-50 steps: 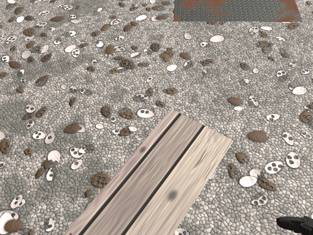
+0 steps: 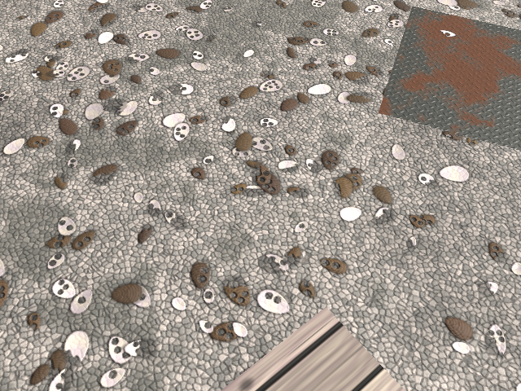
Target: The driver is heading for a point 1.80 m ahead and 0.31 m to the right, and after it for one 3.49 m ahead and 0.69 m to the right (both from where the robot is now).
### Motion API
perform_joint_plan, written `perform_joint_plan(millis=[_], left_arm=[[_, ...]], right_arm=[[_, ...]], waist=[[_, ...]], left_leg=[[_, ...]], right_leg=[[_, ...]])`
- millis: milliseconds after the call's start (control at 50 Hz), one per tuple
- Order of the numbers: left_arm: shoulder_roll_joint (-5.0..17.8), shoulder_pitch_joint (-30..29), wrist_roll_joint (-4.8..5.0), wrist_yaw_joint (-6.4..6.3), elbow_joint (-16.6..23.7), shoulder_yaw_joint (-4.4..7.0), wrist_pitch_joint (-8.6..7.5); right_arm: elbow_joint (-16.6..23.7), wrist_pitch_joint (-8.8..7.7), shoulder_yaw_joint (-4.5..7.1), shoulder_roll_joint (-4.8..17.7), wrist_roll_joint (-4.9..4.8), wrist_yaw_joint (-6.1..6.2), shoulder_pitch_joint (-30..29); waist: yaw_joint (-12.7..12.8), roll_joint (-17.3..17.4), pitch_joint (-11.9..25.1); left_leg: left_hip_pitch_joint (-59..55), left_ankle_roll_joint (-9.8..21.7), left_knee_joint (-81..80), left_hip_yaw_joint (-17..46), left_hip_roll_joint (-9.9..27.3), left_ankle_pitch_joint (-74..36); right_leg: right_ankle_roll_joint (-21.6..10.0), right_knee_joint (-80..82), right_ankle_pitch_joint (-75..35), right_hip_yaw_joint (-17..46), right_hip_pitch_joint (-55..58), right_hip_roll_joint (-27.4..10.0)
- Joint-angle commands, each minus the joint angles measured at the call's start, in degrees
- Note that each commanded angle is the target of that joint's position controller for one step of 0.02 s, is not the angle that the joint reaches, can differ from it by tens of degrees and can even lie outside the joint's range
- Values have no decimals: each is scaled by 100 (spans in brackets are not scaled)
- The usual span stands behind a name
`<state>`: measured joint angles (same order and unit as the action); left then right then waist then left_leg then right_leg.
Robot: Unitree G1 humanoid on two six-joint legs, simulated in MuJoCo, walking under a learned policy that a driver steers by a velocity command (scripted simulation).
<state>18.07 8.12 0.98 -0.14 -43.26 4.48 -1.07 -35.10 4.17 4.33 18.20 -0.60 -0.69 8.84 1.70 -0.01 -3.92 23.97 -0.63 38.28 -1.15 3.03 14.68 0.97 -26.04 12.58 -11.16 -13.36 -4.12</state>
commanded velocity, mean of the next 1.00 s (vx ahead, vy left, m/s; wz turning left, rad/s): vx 0.02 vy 0.00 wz -0.26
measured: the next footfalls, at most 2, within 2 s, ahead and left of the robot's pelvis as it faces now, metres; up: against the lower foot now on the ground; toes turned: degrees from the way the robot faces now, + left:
left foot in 0.02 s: +0.09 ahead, +0.12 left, +0.00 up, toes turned +3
right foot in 0.44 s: +0.03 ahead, -0.11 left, +0.00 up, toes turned -7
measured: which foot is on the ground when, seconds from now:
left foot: up 0.00-0.00, down 0.02-0.46, up 0.48-0.84, down 0.86-1.00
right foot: down 0.00-0.02, up 0.04-0.42, down 0.44-0.86, up 0.88-1.00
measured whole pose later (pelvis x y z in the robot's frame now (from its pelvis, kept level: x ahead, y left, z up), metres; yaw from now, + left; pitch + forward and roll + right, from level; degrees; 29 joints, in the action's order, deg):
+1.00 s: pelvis +0.01 +0.03 +0.01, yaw -22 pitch +0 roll +0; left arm 20.4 7.4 0.7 -2.2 -43.6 5.1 2.4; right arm -44.6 -0.8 3.9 15.3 0.5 0.9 9.7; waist -0.5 -2.7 -3.2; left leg 12.7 0.7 25.2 1.3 -0.7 12.7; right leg 3.2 -59.3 27.7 9.1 -25.3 5.3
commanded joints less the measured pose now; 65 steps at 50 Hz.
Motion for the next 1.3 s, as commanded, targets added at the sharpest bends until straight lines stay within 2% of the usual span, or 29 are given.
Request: perform_joint_plan(millis=[20, 40, 60, 80, 120, 180, 300, 420, 440, 460, 480, 500, 520, 560, 680, 840, 860, 880, 900, 920, 980, 1040, 1100, 1180, 1200, 1220, 1240, 1260, 1300], left_arm=[[727, -51, 69, 24, 174, 152, -26], [335, 148, -170, 60, 187, 13, -24], [273, 69, -257, 28, 388, -47, -1], [676, -266, -161, -15, 347, 77, 53], [598, -78, -49, -68, 150, 99, 138], [417, 302, -80, -71, -147, 45, 215], [593, 29, 13, -55, -10, 18, 269], [405, 476, -16, 22, -83, 34, 310], [538, 508, -64, 29, -59, 66, 303], [1079, 623, -95, -38, -16, 198, 284], [1377, 567, -138, -36, 32, 266, 246], [1207, 688, -260, -32, 79, 224, 127], [1114, 511, -247, -51, 91, 198, 25], [959, 47, -27, -98, 195, 181, -16], [993, 206, 2, -216, 222, 222, 173], [915, -309, 82, -184, 412, 185, 334], [648, -57, 2, -200, 400, 104, 331], [409, 100, -19, -201, 504, 46, 285], [852, 128, -84, -214, 441, 169, 230], [1137, 233, -21, -206, 306, 285, 235], [777, 268, -45, -237, 117, 234, 337], [443, 9, -22, -199, 208, 84, 307], [285, -211, -12, -110, 235, -47, 248], [480, 399, 21, -52, -124, 10, 98], [549, 824, 20, -77, -242, 23, 57], [984, 1422, -43, -106, -412, 133, 16], [1350, 1582, -78, -23, -445, 236, -65], [1011, 1354, -137, -22, -380, 140, -195], [645, 1031, -70, -57, -317, 52, -331]], right_arm=[[279, -61, 234, 639, 52, 25, 530], [342, -92, 347, 1162, 73, 133, 704], [498, -148, 307, 1358, 214, 158, 519], [434, -252, 231, 1031, 240, 115, 620], [318, -384, 111, 732, 176, 93, 150], [177, -447, -120, 190, 211, 120, -386], [-172, -366, 65, 692, 179, 206, -323], [-326, -232, 155, 668, 11, 329, -578], [-407, -226, 170, 600, -37, 342, -448], [-332, -248, 140, 366, 98, 341, -376], [-92, -276, 97, 221, 152, 380, -904], [-41, -282, 132, 316, 153, 390, -1217], [-117, -276, 188, 385, 79, 355, -1025], [-306, -265, 250, 467, 86, 367, -732], [-349, -387, 164, 206, 19, 311, -766], [-632, -561, 258, 489, -18, 141, 108], [-634, -562, 314, 785, 69, 158, 247], [-576, -515, 389, 1272, 203, 177, 38], [-465, -559, 299, 973, 338, 153, -55], [-406, -601, 198, 707, 299, 149, -309], [-485, -614, 74, 432, 53, 183, -537], [-658, -574, 26, 394, 96, 228, -286], [-831, -490, 98, 752, 35, 224, 66], [-917, -463, 85, 810, -108, 199, 207], [-877, -531, -15, 513, -60, 172, 64], [-640, -645, -155, -18, 38, 135, -317], [-338, -770, -111, 228, -28, 150, -793], [-332, -830, 19, 584, -127, 148, -826], [-590, -872, 62, 600, -170, 63, -328]], waist=[[-326, -245, 831], [-215, 1037, 1074], [-238, 1843, 1140], [-566, 1071, 1262], [-266, 669, 1114], [24, 745, 1061], [-280, 781, 777], [5, 640, 707], [19, 375, 624], [-162, -848, 724], [37, -1699, 408], [280, -1309, 503], [99, -921, 582], [-119, -480, 539], [18, -713, 800], [-321, -912, 810], [-210, -264, 991], [92, 1295, 779], [-61, 1237, 800], [34, 832, 647], [37, 741, 374], [-129, 883, 524], [-430, 1154, 544], [-115, 821, 233], [94, 578, 382], [290, -599, 616], [502, -1319, 219], [407, -960, -238], [162, -926, -277]], left_leg=[[-1526, 384, -1293, 30, -197, -1069], [-2402, 745, -1636, 1451, 924, -3093], [-2500, 1950, -1730, 2777, 2069, -3616], [-2177, 2116, -1794, 2518, 1892, -3364], [-1956, 1521, -1774, 1620, 1296, -2732], [-1352, 1252, -1814, 822, 928, -2945], [-1571, 1472, -1833, 1033, 1276, -2058], [-1537, 1138, -1361, 715, 1311, -2127], [-1346, 775, -1002, 443, 1036, -1519], [-619, 218, 246, -282, 397, -568], [492, -162, 942, -423, -595, 1369], [930, -207, 2210, 238, -555, 2347], [1064, -170, 2662, 512, -422, 2077], [1239, -235, 2519, 602, -281, 1379], [526, -469, 915, 493, -440, 708], [-1381, -170, -1843, 407, -486, -630], [-2006, 123, -2048, 1148, 371, -1011], [-2154, 985, -2177, 2596, 1434, -1999], [-1721, 1717, -2269, 3171, 2004, -2040], [-1489, 1700, -2261, 2722, 1771, -1825], [-1492, 1239, -2149, 1704, 1035, -1475], [-1773, 1268, -2064, 1290, 851, -1800], [-1537, 1225, -2403, 1355, 792, 368], [-637, 1014, -2363, 1453, 737, 1457], [-72, 757, -1858, 1230, 562, 1322], [939, 278, -334, 201, -174, 1144], [1729, 140, 551, -39, -442, 1748], [2123, 151, 1390, 346, -98, 1662], [2490, 265, 1817, 450, 151, 932]], right_leg=[[-622, -160, -899, 693, -65, -1070], [-74, -1544, 489, 120, -887, -482], [323, -2810, 2629, 395, -2016, 216], [346, -3594, 2637, 1052, -2043, 105], [268, -3618, 1986, 1291, -1952, -43], [417, -2948, 1156, 1271, -973, -51], [345, -1728, 1132, 1057, -701, 80], [-94, -584, 372, 746, -223, 234], [-319, 52, -473, 1059, 1, 153], [-767, 455, -2018, 2414, 512, -758], [-1750, 801, -2548, 3786, 553, -1583], [-2114, 954, -2629, 4002, 735, -1741], [-1927, 849, -2518, 3580, 825, -1526], [-1454, 675, -2413, 3053, 978, -1094], [-1345, 518, -2141, 2947, 1056, -692], [-876, 45, -1124, 3559, 166, -260], [-554, -662, -111, 3155, -334, 107], [-194, -1636, 1848, 2169, -1455, 1094], [29, -3041, 2602, 2184, -1549, 900], [81, -3712, 2296, 2270, -1519, 806], [329, -3883, 1444, 2219, -1621, 753], [453, -2698, 1260, 1843, -1223, 572], [363, -1285, 1365, 1162, -474, 484], [-237, 528, 384, 870, 913, 624], [-454, 642, 410, 1386, 1691, 221], [-936, 894, 1371, 2854, 2351, -721], [-1669, 1652, 1996, 4415, 1957, -1652], [-1832, 1841, 2145, 4557, 1767, -1737], [-1411, 1891, 1912, 3681, 2052, -1326]])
